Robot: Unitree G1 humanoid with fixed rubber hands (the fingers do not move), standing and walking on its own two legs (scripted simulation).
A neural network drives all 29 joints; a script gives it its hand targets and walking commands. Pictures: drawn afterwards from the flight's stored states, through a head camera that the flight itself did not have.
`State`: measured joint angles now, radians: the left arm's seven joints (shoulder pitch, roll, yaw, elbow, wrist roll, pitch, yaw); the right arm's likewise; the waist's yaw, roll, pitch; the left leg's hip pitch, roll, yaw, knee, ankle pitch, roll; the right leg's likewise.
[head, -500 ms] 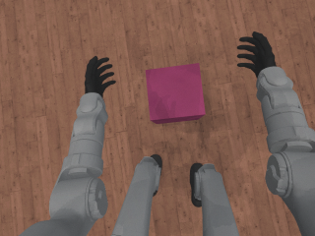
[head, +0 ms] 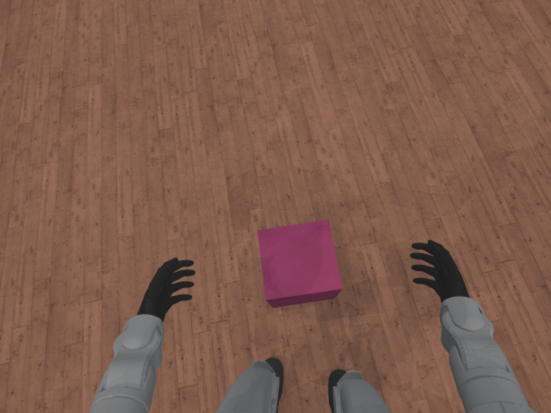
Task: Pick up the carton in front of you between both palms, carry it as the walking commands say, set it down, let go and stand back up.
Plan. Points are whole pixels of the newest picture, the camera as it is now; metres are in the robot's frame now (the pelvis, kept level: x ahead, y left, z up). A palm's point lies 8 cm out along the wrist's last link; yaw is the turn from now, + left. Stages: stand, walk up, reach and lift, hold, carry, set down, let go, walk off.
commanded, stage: let go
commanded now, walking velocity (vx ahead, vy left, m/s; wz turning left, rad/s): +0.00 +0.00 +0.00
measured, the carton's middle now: (298, 267) +0.43 +0.03 -0.61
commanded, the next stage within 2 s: stand in 0.78 s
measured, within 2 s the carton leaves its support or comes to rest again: neither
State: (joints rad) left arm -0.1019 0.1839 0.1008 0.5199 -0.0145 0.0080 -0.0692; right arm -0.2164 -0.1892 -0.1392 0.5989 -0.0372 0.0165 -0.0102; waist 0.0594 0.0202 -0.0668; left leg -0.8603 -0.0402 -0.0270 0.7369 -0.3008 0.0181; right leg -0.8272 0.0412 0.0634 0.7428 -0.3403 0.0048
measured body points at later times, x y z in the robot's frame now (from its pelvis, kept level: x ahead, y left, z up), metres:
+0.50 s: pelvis +0.02 -0.02 +0.04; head +0.04 -0.01 +0.49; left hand +0.19 +0.22 -0.04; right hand +0.19 -0.25 -0.04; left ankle +0.01 +0.10 -0.70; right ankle -0.01 -0.12 -0.70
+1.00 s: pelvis +0.02 +0.00 +0.03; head +0.02 +0.01 +0.48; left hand +0.16 +0.28 -0.06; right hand +0.16 -0.29 -0.05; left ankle +0.01 +0.10 -0.70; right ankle -0.01 -0.12 -0.70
